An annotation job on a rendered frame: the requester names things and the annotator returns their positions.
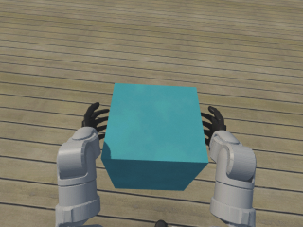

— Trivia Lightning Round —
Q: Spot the left robot forearm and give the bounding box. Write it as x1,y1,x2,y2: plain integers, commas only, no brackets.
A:
55,127,101,227

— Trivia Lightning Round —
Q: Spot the robot left hand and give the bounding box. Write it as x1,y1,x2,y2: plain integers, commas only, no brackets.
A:
81,102,110,140

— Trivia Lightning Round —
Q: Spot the carton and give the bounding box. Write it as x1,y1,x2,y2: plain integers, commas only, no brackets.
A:
100,83,209,191

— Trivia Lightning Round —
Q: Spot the robot right hand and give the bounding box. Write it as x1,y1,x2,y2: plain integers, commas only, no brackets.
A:
201,106,226,146

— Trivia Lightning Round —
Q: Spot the right robot forearm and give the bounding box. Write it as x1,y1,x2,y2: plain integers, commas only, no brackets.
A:
208,130,257,227

